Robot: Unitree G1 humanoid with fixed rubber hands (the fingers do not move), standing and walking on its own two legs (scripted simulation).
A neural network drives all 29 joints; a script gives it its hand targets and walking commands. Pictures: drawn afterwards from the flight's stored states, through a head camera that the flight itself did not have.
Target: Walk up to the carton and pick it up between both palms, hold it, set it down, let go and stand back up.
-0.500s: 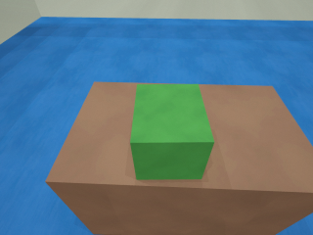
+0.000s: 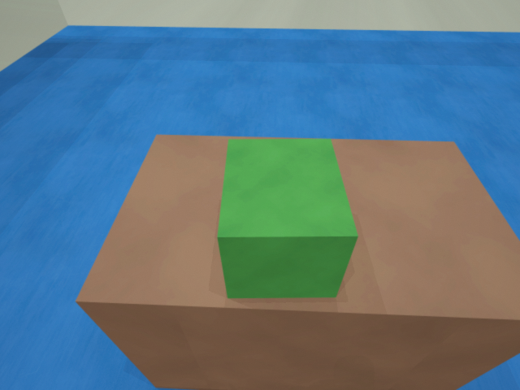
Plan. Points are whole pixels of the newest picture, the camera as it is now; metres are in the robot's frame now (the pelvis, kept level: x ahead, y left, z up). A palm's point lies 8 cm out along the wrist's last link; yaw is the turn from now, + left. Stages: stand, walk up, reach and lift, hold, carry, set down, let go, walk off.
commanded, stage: stand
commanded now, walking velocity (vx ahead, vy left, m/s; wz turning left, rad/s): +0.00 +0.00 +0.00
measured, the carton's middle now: (280, 216) +0.47 -0.01 -0.02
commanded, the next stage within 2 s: none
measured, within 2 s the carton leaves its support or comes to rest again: neither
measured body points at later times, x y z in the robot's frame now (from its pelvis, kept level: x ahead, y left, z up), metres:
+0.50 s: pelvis +0.00 +0.00 +0.00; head +0.00 +0.00 +0.45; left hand +0.09 +0.28 -0.13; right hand +0.09 -0.27 -0.12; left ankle +0.00 +0.14 -0.74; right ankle +0.01 -0.10 -0.74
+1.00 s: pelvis +0.00 +0.00 +0.00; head +0.01 +0.00 +0.45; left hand +0.09 +0.28 -0.13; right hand +0.10 -0.27 -0.12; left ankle +0.00 +0.14 -0.74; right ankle +0.01 -0.10 -0.74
